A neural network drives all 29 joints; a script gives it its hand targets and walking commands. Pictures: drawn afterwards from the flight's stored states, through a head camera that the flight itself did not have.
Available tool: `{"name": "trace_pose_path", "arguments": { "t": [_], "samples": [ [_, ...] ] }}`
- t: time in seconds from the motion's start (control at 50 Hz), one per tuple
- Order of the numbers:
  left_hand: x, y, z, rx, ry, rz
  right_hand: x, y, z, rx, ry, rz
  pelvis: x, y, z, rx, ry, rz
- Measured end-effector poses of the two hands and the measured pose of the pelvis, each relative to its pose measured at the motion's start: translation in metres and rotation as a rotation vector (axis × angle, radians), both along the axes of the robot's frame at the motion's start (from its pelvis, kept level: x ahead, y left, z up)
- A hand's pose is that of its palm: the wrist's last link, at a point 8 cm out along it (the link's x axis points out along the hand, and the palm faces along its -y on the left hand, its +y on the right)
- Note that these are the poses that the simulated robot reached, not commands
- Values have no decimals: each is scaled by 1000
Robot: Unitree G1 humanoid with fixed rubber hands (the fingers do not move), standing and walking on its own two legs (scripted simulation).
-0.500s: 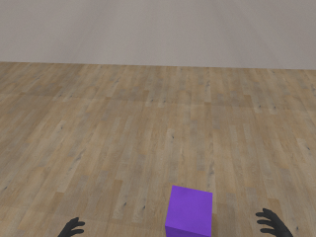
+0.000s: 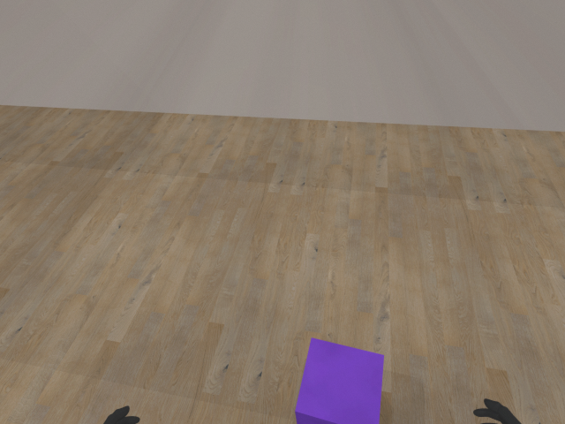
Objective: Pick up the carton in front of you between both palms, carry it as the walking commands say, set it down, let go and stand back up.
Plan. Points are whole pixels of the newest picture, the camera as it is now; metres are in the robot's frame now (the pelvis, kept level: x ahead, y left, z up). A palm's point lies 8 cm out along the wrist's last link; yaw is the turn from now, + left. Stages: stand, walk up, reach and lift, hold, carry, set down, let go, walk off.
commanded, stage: stand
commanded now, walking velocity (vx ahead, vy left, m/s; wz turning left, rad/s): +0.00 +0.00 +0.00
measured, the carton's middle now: (339, 395) +0.35 -0.09 -0.65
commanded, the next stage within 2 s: none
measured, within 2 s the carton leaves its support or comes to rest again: neither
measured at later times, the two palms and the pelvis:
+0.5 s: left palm out of the picture +0.08 +0.31 -0.09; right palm out of the picture +0.08 -0.30 -0.10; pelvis -0.02 +0.00 +0.01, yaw +0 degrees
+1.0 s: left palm out of the picture +0.07 +0.32 -0.09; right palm out of the picture +0.07 -0.30 -0.10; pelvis -0.02 +0.01 +0.01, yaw -1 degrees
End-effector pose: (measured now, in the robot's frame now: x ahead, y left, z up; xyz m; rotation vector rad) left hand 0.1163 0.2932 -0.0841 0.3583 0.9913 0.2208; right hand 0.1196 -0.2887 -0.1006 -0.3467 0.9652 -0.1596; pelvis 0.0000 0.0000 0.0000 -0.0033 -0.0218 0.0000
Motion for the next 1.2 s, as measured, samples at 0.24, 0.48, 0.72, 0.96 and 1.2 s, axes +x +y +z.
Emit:
{"name": "trace_pose_path", "arguments": {
  "t": [0.24,0.48,0.72,0.96,1.2],
  "samples": [
    [-16,8,0,3,36,23,-16,-5,0,-14,38,-10,-7,1,4,1,-13,-1],
    [-34,15,-3,4,78,38,-36,-9,-1,-21,83,-21,-15,3,6,3,-20,-4],
    [-44,20,-5,4,107,41,-48,-11,-2,-26,112,-34,-21,5,7,4,-22,-8],
    [-44,24,-5,7,117,35,-53,-12,-2,-29,127,-44,-22,6,7,5,-22,-12],
    [-41,25,-5,11,121,27,-56,-14,-2,-31,139,-55,-23,7,8,5,-21,-17]
  ]
}}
